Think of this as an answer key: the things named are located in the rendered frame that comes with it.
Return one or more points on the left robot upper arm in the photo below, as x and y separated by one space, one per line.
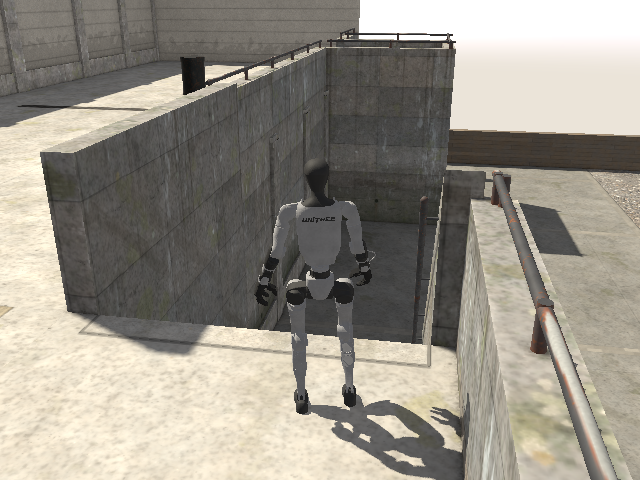
287 212

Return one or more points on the left robot shin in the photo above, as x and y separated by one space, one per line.
299 367

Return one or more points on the right robot forearm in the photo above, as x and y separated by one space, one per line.
363 260

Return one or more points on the left robot forearm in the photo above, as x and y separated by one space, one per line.
268 268

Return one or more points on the right robot upper arm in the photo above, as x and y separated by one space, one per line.
349 211

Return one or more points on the right robot hand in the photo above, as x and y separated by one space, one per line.
357 272

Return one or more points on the humanoid robot torso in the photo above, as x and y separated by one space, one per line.
319 240

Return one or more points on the left robot hand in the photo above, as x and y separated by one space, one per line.
259 291

